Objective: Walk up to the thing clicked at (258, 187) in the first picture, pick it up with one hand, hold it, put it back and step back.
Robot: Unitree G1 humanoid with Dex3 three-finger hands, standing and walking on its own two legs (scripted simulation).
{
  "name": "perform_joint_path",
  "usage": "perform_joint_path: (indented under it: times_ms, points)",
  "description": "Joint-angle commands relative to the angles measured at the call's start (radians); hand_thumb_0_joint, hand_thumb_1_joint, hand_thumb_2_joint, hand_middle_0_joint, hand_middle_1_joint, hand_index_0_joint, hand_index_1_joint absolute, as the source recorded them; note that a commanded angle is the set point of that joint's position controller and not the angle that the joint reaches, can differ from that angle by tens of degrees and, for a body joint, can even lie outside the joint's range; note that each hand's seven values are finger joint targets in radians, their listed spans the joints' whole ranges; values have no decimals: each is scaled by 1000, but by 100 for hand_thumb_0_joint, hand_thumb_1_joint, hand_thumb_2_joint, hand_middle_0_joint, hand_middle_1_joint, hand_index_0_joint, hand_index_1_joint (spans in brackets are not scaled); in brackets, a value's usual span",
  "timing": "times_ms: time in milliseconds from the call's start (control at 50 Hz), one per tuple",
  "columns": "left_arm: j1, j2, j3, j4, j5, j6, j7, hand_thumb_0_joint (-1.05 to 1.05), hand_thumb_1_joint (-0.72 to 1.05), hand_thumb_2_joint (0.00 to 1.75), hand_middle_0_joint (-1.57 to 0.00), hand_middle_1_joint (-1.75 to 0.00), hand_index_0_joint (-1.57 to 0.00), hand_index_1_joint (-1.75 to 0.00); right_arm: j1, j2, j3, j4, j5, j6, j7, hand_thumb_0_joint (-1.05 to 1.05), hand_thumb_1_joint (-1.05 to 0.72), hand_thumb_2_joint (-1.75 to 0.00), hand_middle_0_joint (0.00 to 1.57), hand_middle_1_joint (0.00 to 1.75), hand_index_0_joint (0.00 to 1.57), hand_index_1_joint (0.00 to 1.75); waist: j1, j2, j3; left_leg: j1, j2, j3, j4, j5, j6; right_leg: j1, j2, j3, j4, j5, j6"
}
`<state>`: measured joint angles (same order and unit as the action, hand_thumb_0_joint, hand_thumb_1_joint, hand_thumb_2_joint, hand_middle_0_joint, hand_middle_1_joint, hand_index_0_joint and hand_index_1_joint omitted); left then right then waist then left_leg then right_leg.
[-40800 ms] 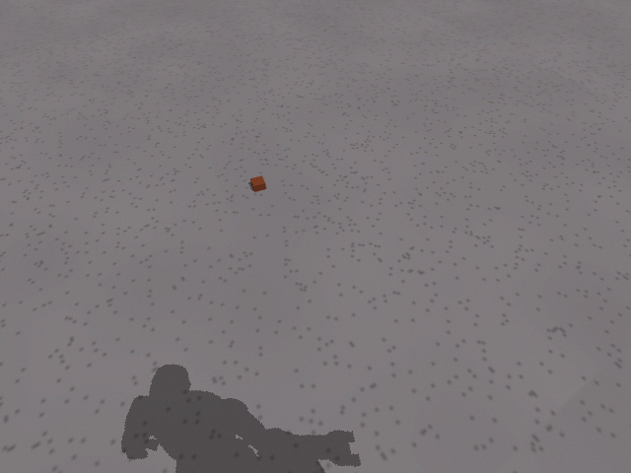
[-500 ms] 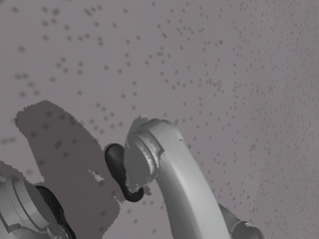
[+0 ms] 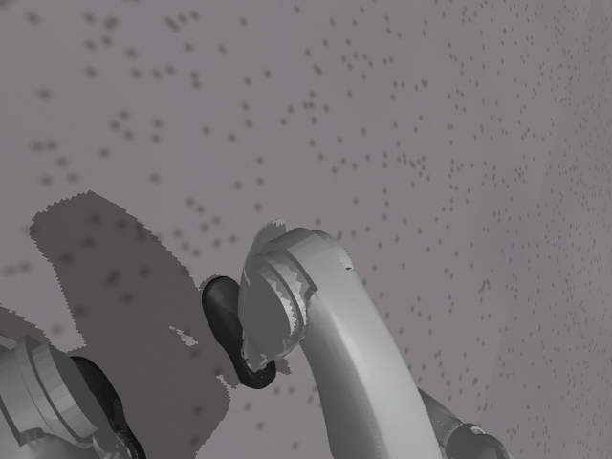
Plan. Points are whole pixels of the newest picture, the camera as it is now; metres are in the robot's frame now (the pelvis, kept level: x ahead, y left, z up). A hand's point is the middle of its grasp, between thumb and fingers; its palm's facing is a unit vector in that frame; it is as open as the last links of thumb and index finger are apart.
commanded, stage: close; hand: left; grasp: from above
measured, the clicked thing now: out of the picture +0.46 +0.42 -0.30
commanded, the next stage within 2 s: go down in 1.40 s
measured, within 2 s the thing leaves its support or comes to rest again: neither
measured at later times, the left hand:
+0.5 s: hand out of the picture +0.44 +0.41 -0.27, palm faces -0.32 -0.30 -0.90, open 10.9 cm
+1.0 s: hand out of the picture +0.43 +0.42 -0.27, palm faces -0.34 -0.30 -0.89, open 11.6 cm
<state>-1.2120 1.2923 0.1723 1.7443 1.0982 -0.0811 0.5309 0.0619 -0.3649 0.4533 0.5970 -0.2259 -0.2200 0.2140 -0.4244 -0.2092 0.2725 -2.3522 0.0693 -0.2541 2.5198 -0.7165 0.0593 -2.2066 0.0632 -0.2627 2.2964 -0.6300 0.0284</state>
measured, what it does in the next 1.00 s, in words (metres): stands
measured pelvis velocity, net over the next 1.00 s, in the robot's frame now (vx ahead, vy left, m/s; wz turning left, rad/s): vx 0.00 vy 0.00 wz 0.00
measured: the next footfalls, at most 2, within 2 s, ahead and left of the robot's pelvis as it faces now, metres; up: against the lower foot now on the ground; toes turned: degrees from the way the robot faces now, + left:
none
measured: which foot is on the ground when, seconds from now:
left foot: down 0.00-1.00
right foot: down 0.00-1.00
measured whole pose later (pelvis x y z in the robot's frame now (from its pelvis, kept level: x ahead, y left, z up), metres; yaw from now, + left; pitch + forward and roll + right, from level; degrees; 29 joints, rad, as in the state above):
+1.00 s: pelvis +0.00 +0.00 +0.00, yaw +0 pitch +28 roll -17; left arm -1.19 1.29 0.17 1.75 1.10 -0.10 0.52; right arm 0.06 -0.37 0.46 0.60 -0.23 -0.22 0.21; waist -0.41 -0.21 0.27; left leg -2.36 0.07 -0.25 2.53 -0.71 0.06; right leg -2.21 0.06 -0.26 2.30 -0.62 0.03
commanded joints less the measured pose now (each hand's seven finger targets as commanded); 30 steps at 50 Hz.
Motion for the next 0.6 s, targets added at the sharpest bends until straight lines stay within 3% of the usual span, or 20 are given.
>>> perform_joint_path:
  times_ms: [0,40,60,100,140,220,240,260,300,320,340,360,380,400,440,460,500,520,540,580]
  points:
    - [-172,250,-3,-114,-22,10,25,0,-13,67,-32,-90,-36,-86,221,-354,-100,57,6,1,-9,0,-89,-90,20,30,20,30,-59,695,-623,568,54,9,-255,323,-63,322,32,-30,-167,251,-37]
    - [-151,235,-18,-69,-22,9,22,0,-12,68,-33,-90,-37,-86,212,-354,-91,33,6,2,-12,0,-89,-90,20,30,20,30,-66,642,-623,540,54,7,-254,297,-57,353,37,-36,-174,249,-36]
    - [-182,257,-9,-117,-18,1,24,0,-10,69,-36,-89,-39,-86,214,-358,-93,37,6,4,-12,0,-89,-90,20,30,20,30,-65,667,-625,537,52,7,-256,288,-58,350,35,-37,-171,243,-37]
    - [-151,228,-27,-72,-18,0,22,0,-10,67,-36,-88,-39,-85,203,-352,-91,30,6,6,-15,0,-89,-90,20,30,20,30,-67,643,-609,528,52,2,-262,265,-57,350,36,-42,-172,230,-37]
    - [-159,237,-23,-75,-17,-9,25,0,-6,66,-37,-89,-41,-85,207,-360,-92,34,4,5,-18,0,-89,-90,20,30,20,30,-71,642,-623,542,56,-3,-267,261,-59,355,36,-46,-172,231,-35]
    - [-179,269,-9,-139,-5,-25,35,0,-3,69,-40,-89,-43,-86,205,-352,-87,30,7,3,-19,0,-89,-90,20,30,20,30,-52,674,-644,566,53,5,-258,286,-60,357,34,-40,-166,246,-37]
    - [-166,262,-8,-92,-5,-23,41,0,-2,68,-39,-90,-43,-86,202,-354,-89,32,5,3,-19,0,-89,-90,20,30,20,30,-56,662,-636,543,51,8,-258,268,-59,364,38,-41,-167,238,-37]
    - [-202,274,3,-160,-7,-27,44,0,-2,68,-39,-90,-43,-85,212,-349,-87,39,6,1,-16,0,-89,-90,20,30,20,30,-52,690,-658,568,52,6,-257,297,-63,355,32,-39,-160,255,-36]
    - [-162,267,7,-101,-4,-13,55,0,-3,67,-39,-90,-43,-86,206,-352,-87,43,3,0,-14,0,-89,-90,20,30,20,30,-52,682,-646,571,56,6,-257,311,-65,351,36,-40,-165,261,-36]
    - [-209,284,18,-180,0,-15,55,0,-2,64,-39,-88,-44,-83,208,-345,-88,42,6,-2,-9,0,-89,-90,20,30,20,30,-48,728,-680,592,56,9,-251,343,-67,346,30,-34,-161,276,-35]
    - [-144,248,0,-59,2,3,57,0,-3,62,-37,-88,-43,-83,211,-349,-90,46,3,0,-9,0,-89,-90,20,30,20,30,-61,681,-643,564,55,14,-250,327,-63,356,35,-33,-168,276,-35]
    - [-163,243,-1,-86,-9,6,54,0,-2,62,-38,-89,-43,-83,213,-345,-88,42,5,-2,-8,0,-89,-90,20,30,20,30,-62,658,-626,533,49,17,-249,308,-58,355,36,-33,-168,269,-34]
    - [-180,263,4,-110,-10,6,58,0,-4,62,-37,-88,-42,-83,218,-372,-112,44,2,0,-11,0,-89,-90,20,30,20,30,-71,676,-635,542,50,26,-250,306,-57,379,40,-28,-180,274,-34]
    - [-177,252,0,-77,-11,17,53,0,-6,62,-35,-89,-40,-83,229,-364,-107,39,4,-2,-12,0,-89,-90,20,30,20,30,-64,651,-614,515,44,30,-248,284,-53,374,39,-24,-180,264,-36]
    - [-222,268,8,-155,-20,17,42,0,-5,61,-35,-89,-41,-83,229,-368,-117,45,6,-6,-11,0,-89,-90,20,30,20,30,-58,688,-628,538,48,23,-251,282,-57,343,32,-22,-173,245,-39]
    - [-173,262,10,-77,-21,26,39,0,-5,63,-37,-87,-42,-82,221,-350,-97,43,7,-8,-10,0,-89,-90,20,30,20,30,-51,661,-634,532,51,16,-250,288,-58,347,35,-27,-171,247,-38]
    - [-165,250,-1,-107,-19,25,25,0,-1,64,-41,-95,-48,-89,218,-352,-96,34,9,-5,-9,0,-90,-90,20,30,20,30,-65,668,-660,555,52,9,-250,316,-57,359,31,-29,-170,264,-35]
    - [-150,241,-12,-78,-18,25,23,0,-3,66,-40,-89,-44,-85,216,-352,-98,28,11,-1,-12,0,-90,-90,20,30,20,30,-65,639,-651,539,51,7,-258,296,-57,374,35,-33,-170,254,-38]
    - [-176,262,-2,-143,-15,20,17,0,-7,63,-37,-88,-41,-83,223,-346,-98,25,12,1,-11,0,-89,-90,20,30,20,30,-60,668,-667,554,49,15,-251,318,-55,383,34,-28,-172,270,-37]
    - [-179,267,6,-138,-19,21,10,0,-10,63,-33,-91,-38,-85,228,-345,-96,34,12,4,-11,0,-89,-90,20,30,20,30,-54,686,-677,572,53,6,-258,335,-62,369,32,-33,-165,270,-38]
